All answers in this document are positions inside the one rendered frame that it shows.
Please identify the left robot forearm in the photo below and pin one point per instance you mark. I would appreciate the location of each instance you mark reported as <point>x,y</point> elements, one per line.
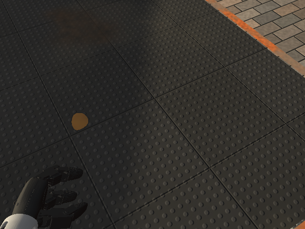
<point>19,221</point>

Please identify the left robot hand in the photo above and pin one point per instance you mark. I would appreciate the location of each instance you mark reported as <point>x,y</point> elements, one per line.
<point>37,201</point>

